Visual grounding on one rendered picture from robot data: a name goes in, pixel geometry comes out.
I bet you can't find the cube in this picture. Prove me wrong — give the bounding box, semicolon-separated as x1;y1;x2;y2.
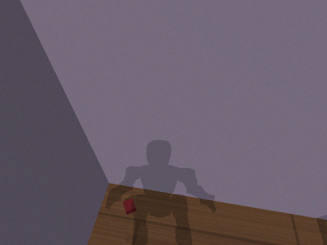
123;198;136;215

